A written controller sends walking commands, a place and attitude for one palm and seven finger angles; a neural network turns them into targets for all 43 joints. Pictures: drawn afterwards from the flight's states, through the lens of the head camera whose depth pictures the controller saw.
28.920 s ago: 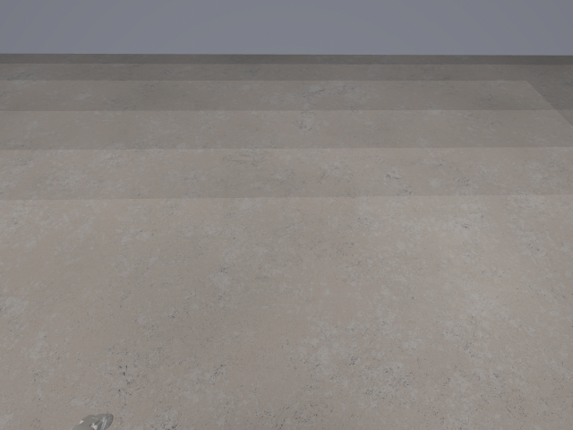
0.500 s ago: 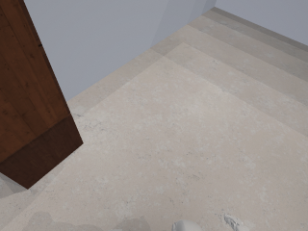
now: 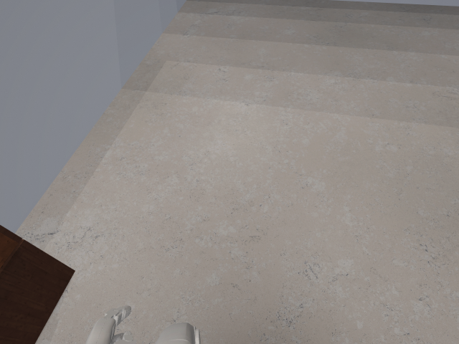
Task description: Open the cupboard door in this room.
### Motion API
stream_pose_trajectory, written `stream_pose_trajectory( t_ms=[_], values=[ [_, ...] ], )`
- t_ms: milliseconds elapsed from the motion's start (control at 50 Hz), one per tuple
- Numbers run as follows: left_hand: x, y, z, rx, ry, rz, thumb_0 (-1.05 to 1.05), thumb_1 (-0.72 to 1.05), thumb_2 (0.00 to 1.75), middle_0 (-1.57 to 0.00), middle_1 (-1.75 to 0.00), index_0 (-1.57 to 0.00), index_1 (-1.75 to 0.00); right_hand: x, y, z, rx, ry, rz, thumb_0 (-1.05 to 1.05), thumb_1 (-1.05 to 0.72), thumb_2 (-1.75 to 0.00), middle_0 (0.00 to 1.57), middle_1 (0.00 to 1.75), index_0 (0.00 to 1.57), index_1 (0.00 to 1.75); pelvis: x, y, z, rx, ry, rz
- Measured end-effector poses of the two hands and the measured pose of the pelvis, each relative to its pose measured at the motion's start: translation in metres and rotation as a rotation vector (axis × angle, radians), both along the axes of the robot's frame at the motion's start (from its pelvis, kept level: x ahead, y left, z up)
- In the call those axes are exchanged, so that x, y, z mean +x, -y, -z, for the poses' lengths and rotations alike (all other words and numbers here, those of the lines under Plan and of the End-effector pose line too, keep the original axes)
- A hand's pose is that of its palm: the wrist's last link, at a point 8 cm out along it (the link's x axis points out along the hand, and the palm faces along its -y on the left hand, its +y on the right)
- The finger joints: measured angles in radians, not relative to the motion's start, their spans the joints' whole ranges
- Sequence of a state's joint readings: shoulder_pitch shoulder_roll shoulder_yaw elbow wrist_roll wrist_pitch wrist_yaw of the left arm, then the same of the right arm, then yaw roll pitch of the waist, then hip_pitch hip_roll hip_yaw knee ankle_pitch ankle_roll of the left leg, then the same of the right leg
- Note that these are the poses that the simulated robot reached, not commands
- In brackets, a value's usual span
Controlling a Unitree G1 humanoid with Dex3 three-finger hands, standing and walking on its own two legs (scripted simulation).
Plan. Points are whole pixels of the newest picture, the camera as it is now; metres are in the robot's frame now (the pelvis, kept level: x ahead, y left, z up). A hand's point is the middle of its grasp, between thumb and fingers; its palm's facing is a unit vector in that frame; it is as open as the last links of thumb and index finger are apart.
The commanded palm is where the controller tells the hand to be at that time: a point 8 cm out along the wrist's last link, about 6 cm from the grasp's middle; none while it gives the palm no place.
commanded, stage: walk to a spot facing it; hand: left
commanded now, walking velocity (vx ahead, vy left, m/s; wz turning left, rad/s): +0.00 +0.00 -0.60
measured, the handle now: out of the picture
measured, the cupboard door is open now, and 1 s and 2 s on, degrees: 0 0 0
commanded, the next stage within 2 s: turn to face it in 1.14 s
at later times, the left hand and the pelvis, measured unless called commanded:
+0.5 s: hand out of the picture +0.08 +0.25 -0.17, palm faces -0.19 -0.96 -0.20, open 7.4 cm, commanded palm none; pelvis -0.01 +0.05 +0.01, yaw -16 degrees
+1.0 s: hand (201, 302) +0.21 +0.08 -0.14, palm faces -0.56 -0.80 -0.24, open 7.4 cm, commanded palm none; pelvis +0.00 -0.01 +0.00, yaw -35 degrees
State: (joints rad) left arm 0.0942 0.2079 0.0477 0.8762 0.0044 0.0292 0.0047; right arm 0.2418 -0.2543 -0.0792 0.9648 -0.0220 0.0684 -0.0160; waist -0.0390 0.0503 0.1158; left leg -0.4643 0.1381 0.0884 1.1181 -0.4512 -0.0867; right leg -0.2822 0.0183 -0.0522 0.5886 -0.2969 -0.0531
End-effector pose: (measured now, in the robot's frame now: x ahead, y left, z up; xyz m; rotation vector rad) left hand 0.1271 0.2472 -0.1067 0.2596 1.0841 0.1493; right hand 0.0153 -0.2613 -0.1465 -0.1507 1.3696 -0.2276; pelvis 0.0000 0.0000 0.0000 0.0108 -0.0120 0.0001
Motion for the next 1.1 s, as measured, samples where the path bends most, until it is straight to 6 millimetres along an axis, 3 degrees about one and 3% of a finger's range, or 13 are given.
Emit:
stream_pose_trajectory(
  t_ms=[180,360,420,500,620,700,760,880,940,1000,1100],
  values=[
    [-0.017,0.01,0.004,-0.029,-0.063,0.047,0.01,0.9,0.9,-0.21,-0.3,-0.2,-0.3,0.028,0.001,-0.018,-0.014,0.141,0.023,0.01,-0.9,-0.9,0.2,0.3,0.2,0.3,-0.004,0.001,-0.008,0.003,-0.007,0.094],
    [-0.046,-0.025,0.029,-0.054,-0.17,0.062,0.01,0.9,0.9,-0.21,-0.3,-0.2,-0.3,0.05,-0.02,-0.039,-0.086,0.262,0.039,0.01,-0.9,-0.9,0.2,0.3,0.2,0.3,-0.01,-0.03,-0.002,-0.023,-0.02,0.187],
    [-0.046,-0.041,0.039,-0.06,-0.201,0.078,0.01,0.9,0.9,-0.21,-0.3,-0.2,-0.3,0.042,-0.033,-0.046,-0.112,0.285,0.053,0.01,-0.9,-0.9,0.2,0.3,0.2,0.3,-0.013,-0.042,0.0,-0.02,-0.013,0.228],
    [-0.04,-0.054,0.032,-0.06,-0.226,0.13,0.01,0.9,0.9,-0.2,-0.3,-0.2,-0.3,0.018,-0.046,-0.055,-0.122,0.263,0.099,0.01,-0.9,-0.9,0.2,0.3,0.2,0.3,-0.014,-0.054,-0.009,-0.043,-0.006,0.286],
    [-0.019,-0.057,0.025,-0.044,-0.231,0.21,0.01,0.91,0.9,-0.2,-0.3,-0.2,-0.3,-0.027,-0.061,-0.053,-0.11,0.212,0.215,0.01,-0.9,-0.9,0.21,0.3,0.2,0.3,-0.014,-0.061,-0.015,-0.056,-0.014,0.366],
    [0.005,-0.039,0.021,-0.038,-0.224,0.29,0.01,0.91,0.9,-0.2,-0.3,-0.19,-0.3,-0.069,-0.069,-0.046,-0.087,0.161,0.312,0.01,-0.9,-0.9,0.21,0.3,0.2,0.3,-0.015,-0.058,-0.015,-0.053,-0.02,0.424],
    [0.029,-0.013,0.018,-0.041,-0.2,0.372,0.01,0.91,0.9,-0.2,-0.3,-0.19,-0.3,-0.106,-0.073,-0.039,-0.067,0.107,0.394,0.01,-0.9,-0.9,0.21,0.3,0.2,0.3,-0.016,-0.051,-0.015,-0.048,-0.027,0.468],
    [0.086,0.069,0.008,-0.045,-0.083,0.554,0.01,0.91,0.9,-0.2,-0.3,-0.19,-0.3,-0.182,-0.074,-0.02,-0.018,-0.018,0.555,0.01,-0.9,-0.9,0.21,0.3,0.2,0.3,-0.014,-0.023,-0.006,-0.026,-0.034,0.552],
    [0.106,0.108,0.008,-0.052,0.015,0.607,0.01,0.91,0.9,-0.2,-0.3,-0.19,-0.3,-0.207,-0.069,-0.004,0.012,-0.083,0.601,0.01,-0.9,-0.9,0.2,0.3,0.2,0.3,-0.012,-0.004,0.006,-0.022,-0.024,0.573],
    [0.106,0.126,0.004,-0.058,0.026,0.617,0.01,0.91,0.9,-0.2,-0.3,-0.2,-0.3,-0.203,-0.056,-0.005,0.021,-0.097,0.625,0.01,-0.9,-0.9,0.2,0.3,0.2,0.3,-0.004,0.009,0.001,-0.021,-0.012,0.603],
    [0.091,0.131,0.008,-0.04,-0.089,0.621,0.0,0.9,0.9,-0.2,-0.3,-0.2,-0.3,-0.152,-0.023,-0.016,-0.005,0.026,0.627,0.01,-0.91,-0.9,0.2,0.3,0.2,0.3,0.018,0.028,-0.009,-0.015,-0.007,0.637]
  ],
)
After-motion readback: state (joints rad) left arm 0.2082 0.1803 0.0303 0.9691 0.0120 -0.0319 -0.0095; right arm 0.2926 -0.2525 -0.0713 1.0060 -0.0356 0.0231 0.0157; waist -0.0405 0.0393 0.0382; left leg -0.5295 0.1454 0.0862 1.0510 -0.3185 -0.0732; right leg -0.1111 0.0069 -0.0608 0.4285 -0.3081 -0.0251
